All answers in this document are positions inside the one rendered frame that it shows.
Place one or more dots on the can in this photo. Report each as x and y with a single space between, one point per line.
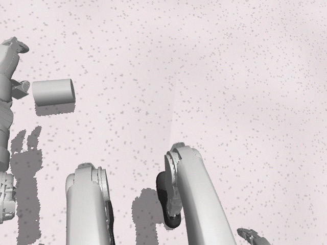
53 92

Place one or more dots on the right robot hand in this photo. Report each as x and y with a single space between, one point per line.
252 237

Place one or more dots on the right robot foot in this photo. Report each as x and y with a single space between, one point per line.
172 222

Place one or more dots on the left robot hand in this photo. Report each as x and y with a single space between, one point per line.
9 59

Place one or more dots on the left robot arm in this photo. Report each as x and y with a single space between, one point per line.
7 190

